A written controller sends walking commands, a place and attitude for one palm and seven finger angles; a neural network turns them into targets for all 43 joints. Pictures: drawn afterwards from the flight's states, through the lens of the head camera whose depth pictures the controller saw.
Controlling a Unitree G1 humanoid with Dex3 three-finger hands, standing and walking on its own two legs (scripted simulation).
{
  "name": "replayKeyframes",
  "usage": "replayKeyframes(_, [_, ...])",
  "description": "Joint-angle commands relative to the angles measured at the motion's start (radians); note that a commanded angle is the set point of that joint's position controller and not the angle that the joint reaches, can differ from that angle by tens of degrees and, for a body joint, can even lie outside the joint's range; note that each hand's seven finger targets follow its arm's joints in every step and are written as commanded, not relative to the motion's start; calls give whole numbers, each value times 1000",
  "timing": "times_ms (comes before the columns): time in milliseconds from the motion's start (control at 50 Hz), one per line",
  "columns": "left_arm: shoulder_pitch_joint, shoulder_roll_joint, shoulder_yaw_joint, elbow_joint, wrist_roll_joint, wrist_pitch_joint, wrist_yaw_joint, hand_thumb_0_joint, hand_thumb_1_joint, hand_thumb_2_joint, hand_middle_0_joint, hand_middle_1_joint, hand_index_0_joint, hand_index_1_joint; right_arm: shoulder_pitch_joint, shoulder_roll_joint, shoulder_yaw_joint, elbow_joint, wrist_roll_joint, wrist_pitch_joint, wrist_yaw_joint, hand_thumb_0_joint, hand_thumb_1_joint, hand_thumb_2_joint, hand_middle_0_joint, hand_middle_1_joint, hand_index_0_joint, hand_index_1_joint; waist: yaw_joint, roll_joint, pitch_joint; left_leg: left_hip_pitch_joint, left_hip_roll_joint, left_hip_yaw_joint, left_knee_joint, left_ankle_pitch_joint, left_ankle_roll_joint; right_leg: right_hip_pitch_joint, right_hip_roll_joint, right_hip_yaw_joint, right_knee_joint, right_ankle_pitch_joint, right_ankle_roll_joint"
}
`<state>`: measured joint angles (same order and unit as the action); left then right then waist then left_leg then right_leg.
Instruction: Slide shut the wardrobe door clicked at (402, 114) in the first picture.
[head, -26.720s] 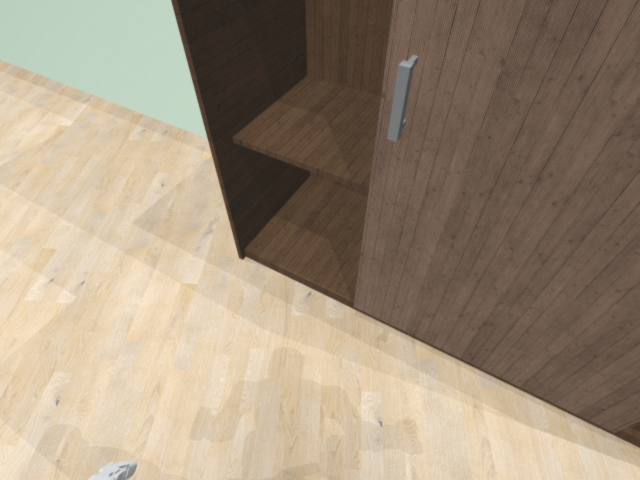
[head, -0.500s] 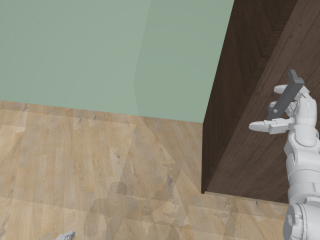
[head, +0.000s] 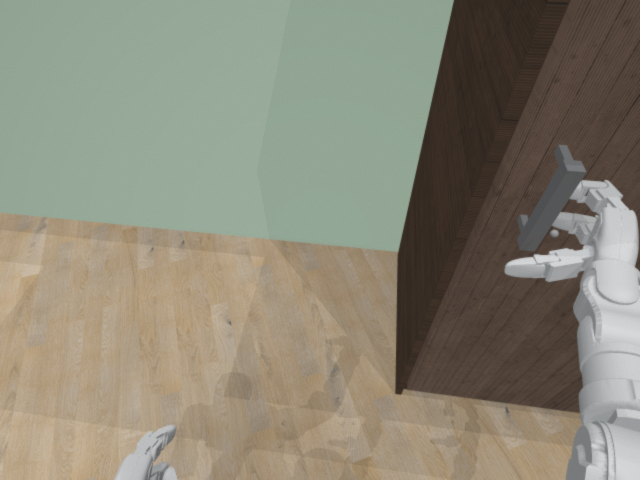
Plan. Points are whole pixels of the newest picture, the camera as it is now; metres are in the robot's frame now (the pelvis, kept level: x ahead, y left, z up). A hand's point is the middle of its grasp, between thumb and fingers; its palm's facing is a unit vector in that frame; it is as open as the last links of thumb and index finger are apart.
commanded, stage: slip the hand off the handle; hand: right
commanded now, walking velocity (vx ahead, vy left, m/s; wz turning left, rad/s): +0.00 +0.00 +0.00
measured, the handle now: (544, 199) +0.46 -0.25 +0.11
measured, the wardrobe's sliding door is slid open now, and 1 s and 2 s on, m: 0.01 0.01 0.01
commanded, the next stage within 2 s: draw the hand back to the body in 0.96 s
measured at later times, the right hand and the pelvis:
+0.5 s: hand (590, 252) +0.39 -0.29 +0.10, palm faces +0.30 +0.94 -0.17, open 14.6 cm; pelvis +0.01 -0.01 +0.00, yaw +0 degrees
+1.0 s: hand (621, 326) +0.29 -0.29 +0.10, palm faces +0.35 +0.92 -0.18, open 14.7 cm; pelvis +0.01 +0.01 +0.00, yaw -2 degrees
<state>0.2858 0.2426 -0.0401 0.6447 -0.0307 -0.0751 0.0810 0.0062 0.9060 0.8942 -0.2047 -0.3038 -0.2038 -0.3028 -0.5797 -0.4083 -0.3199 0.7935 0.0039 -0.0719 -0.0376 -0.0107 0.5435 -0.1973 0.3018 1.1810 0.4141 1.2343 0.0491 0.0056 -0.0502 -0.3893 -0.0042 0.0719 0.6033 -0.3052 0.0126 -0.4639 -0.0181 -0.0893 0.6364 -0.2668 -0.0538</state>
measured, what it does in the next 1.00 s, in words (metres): stands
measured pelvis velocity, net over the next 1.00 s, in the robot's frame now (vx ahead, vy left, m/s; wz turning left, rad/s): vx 0.01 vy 0.01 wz -0.04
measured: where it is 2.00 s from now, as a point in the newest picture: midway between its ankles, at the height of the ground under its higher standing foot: outside the picture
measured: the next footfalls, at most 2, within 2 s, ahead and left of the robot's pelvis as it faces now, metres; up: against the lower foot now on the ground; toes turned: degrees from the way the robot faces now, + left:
none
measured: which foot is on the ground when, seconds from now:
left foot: down 0.00-1.00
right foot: down 0.00-1.00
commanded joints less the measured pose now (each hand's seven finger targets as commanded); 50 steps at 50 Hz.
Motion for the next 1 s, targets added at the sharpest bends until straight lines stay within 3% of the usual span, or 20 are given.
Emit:
replayKeyframes(0, [33, 169, 67, -98, -2, -34, 14, 0, 900, 900, -200, -300, -200, -300, -386, -333, -87, -241, 20, -85, 9, 0, 550, -200, 250, 1150, 250, 1150, -18, -67, -304, 11, -9, -50, -75, 170, 7, 237, -6, 107, -73, 174, 13])
replayKeyframes(40, [36, 172, 70, -94, -6, -39, 13, 0, 900, 900, -200, -300, -200, -300, -403, -296, -46, -265, 31, -98, 38, 0, 550, -200, 250, 1150, 250, 1150, -7, -112, -307, -17, -12, -47, -71, 181, 10, 274, -10, 114, -67, 205, 17])
replayKeyframes(120, [52, 182, 76, -77, -13, -39, 15, 0, 900, 900, -200, -300, -200, -300, -407, -268, -13, -245, 55, -89, 80, 0, 550, -200, 250, 1150, 250, 1150, 11, -106, -274, -71, -17, -37, -77, 150, 11, 291, -17, 146, -72, 182, 22])
replayKeyframes(180, [65, 195, 80, -66, -13, -38, 21, 0, 900, 900, -200, -300, -200, -300, -393, -345, -76, -213, 63, -84, 94, 0, 550, -200, 250, 1150, 250, 1150, 0, -74, -282, -59, -17, -40, -82, 134, 12, 265, -11, 146, -72, 154, 17])
replayKeyframes(200, [61, 193, 76, -66, -13, -38, 23, 0, 900, 900, -200, -300, -200, -300, -423, -336, -58, -226, 62, -88, 99, 0, 550, -200, 250, 1150, 250, 1150, 10, -87, -274, -61, -15, -41, -82, 139, 10, 263, -8, 141, -70, 157, 15])
replayKeyframes(240, [71, 196, 74, -60, -13, -36, 24, 0, 900, 900, -200, -300, -200, -300, -421, -365, -76, -185, 55, -90, 106, 0, 550, -200, 250, 1150, 250, 1150, 5, -74, -261, -66, -15, -39, -79, 127, 11, 240, -8, 145, -72, 140, 16])
replayKeyframes(340, [57, 187, 83, -95, -13, -41, 12, 0, 900, 900, -200, -300, -200, -300, -278, -314, -67, -303, 78, -109, 120, 0, 550, -200, 250, 1150, 250, 1150, -33, -138, -336, -47, -21, -33, -59, 171, 17, 307, -15, 147, -60, 245, 26])
replayKeyframes(380, [50, 188, 83, -107, -15, -41, 8, 0, 900, 900, -200, -300, -200, -300, -188, -321, -95, -327, 91, -96, 114, 0, 550, -200, 250, 1150, 250, 1150, -44, -83, -321, -18, -25, -31, -60, 190, 14, 277, -16, 139, -60, 259, 20])
replayKeyframes(400, [38, 183, 82, -115, -16, -44, 5, 0, 900, 900, -200, -300, -200, -300, -172, -301, -84, -363, 98, -88, 114, 0, 550, -200, 250, 1150, 250, 1150, -48, -99, -306, -15, -24, -29, -59, 196, 14, 275, -15, 137, -64, 266, 22])
replayKeyframes(480, [6, 181, 80, -145, -15, -47, 4, 0, 900, 900, -200, -300, -200, -300, -16, -366, -177, -485, 107, -50, 95, 0, 550, -200, 250, 1150, 250, 1150, -84, -76, -313, 51, -23, -33, -55, 238, 12, 240, -9, 114, -68, 294, 15])
replayKeyframes(540, [-25, 165, 77, -158, -15, -57, 4, 0, 900, 900, -200, -300, -200, -300, 19, -306, -137, -614, 112, -34, 92, 0, 550, -200, 250, 1150, 250, 1150, -76, -125, -301, 29, -24, -27, -51, 234, 10, 280, -16, 118, -68, 323, 22])
replayKeyframes(560, [-24, 164, 79, -158, -12, -60, 5, 0, 900, 900, -200, -300, -200, -300, 62, -316, -161, -630, 118, -30, 88, 0, 550, -200, 250, 1150, 250, 1150, -78, -100, -300, 37, -28, -27, -54, 235, 11, 277, -17, 116, -63, 322, 20])
replayKeyframes(620, [-48, 157, 75, -160, -14, -76, 10, 0, 900, 900, -200, -300, -200, -300, 141, -255, -120, -706, 134, -16, 97, 0, 550, -200, 250, 1150, 250, 1150, -74, -115, -292, 16, -27, -19, -53, 220, 8, 307, -23, 132, -70, 329, 29])
replayKeyframes(660, [-63, 154, 70, -155, -17, -84, 17, 0, 900, 900, -200, -300, -200, -300, 137, -211, -76, -726, 143, 3, 105, 0, 550, -200, 250, 1150, 250, 1150, -54, -117, -234, -12, -27, -17, -65, 188, 8, 299, -22, 134, -75, 273, 31])
replayKeyframes(680, [-70, 157, 71, -153, -19, -88, 21, 0, 900, 900, -200, -300, -200, -300, 145, -230, -95, -737, 145, 10, 104, 0, 550, -200, 250, 1150, 250, 1150, -59, -105, -230, -10, -25, -16, -68, 178, 8, 292, -21, 137, -82, 251, 31])
replayKeyframes(700, [-82, 153, 66, -155, -19, -93, 24, 0, 900, 900, -200, -300, -200, -300, 152, -198, -63, -751, 148, 21, 107, 0, 550, -200, 250, 1150, 250, 1150, -57, -112, -222, -17, -23, -16, -72, 159, 7, 293, -18, 140, -89, 214, 31])
replayKeyframes(720, [-85, 154, 62, -150, -22, -95, 30, 0, 900, 900, -200, -300, -200, -300, 144, -203, -64, -732, 147, 32, 107, 0, 550, -200, 250, 1150, 250, 1150, -51, -86, -188, -26, -23, -15, -78, 138, 8, 279, -19, 150, -97, 176, 32])
replayKeyframes(820, [-114, 147, 49, -146, -21, -108, 45, 0, 900, 900, -200, -300, -200, -300, 171, -220, -80, -756, 147, 49, 105, 0, 550, -200, 250, 1150, 250, 1150, -63, -72, -177, 3, -14, -22, -97, 114, 11, 261, -5, 141, -109, 120, 27])
replayKeyframes(940, [-138, 135, 40, -156, -19, -128, 47, 0, 900, 900, -200, -300, -200, -300, 227, -200, -65, -816, 149, 35, 114, 0, 550, -200, 250, 1150, 250, 1150, -79, -106, -194, 33, -13, -24, -101, 126, 14, 279, 2, 134, -111, 133, 25])
replayKeyframes(980, [-137, 138, 39, -148, -18, -129, 48, 0, 900, 900, -200, -300, -200, -300, 237, -241, -108, -795, 158, 39, 114, 0, 550, -200, 250, 1150, 250, 1150, -82, -76, -184, 46, -10, -30, -113, 120, 9, 252, 4, 125, -109, 120, 22])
